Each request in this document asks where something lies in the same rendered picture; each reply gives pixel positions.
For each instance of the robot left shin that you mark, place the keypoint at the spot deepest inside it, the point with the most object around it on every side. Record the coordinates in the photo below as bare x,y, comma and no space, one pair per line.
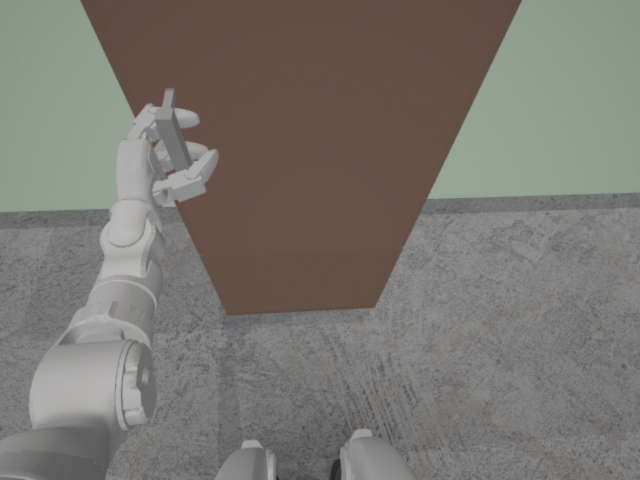
251,443

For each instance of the cupboard door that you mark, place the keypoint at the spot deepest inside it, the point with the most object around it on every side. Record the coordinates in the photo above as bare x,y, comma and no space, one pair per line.
329,116

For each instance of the handle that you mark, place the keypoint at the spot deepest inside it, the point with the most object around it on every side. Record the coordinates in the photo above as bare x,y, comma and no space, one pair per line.
170,132

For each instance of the robot right thigh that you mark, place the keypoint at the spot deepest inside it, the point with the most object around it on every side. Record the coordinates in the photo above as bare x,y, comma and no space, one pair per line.
372,458

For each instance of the left robot forearm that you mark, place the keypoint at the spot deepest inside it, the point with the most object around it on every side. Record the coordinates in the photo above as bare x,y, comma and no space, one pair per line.
124,298

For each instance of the left robot upper arm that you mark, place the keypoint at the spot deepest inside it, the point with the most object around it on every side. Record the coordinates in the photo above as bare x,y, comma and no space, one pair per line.
87,397

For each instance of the robot left hand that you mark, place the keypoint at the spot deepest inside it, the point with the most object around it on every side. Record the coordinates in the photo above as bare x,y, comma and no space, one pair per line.
138,165

